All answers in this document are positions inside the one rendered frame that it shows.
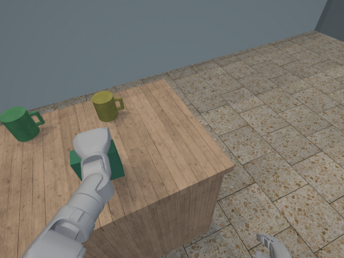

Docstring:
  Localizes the right robot hand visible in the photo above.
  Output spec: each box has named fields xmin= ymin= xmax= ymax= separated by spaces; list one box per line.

xmin=253 ymin=233 xmax=291 ymax=258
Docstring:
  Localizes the robot left forearm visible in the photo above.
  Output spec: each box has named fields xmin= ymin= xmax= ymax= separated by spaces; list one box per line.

xmin=21 ymin=152 xmax=114 ymax=258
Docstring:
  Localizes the sponge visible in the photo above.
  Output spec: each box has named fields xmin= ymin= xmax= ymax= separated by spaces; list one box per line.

xmin=70 ymin=139 xmax=125 ymax=181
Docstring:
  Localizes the left robot hand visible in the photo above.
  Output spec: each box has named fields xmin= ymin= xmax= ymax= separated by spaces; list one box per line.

xmin=72 ymin=127 xmax=112 ymax=159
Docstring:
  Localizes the robot left upper arm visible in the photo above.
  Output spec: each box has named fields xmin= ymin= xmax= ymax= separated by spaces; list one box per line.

xmin=27 ymin=230 xmax=86 ymax=258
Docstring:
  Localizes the table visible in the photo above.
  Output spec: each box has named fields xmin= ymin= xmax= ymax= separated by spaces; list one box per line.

xmin=0 ymin=79 xmax=235 ymax=258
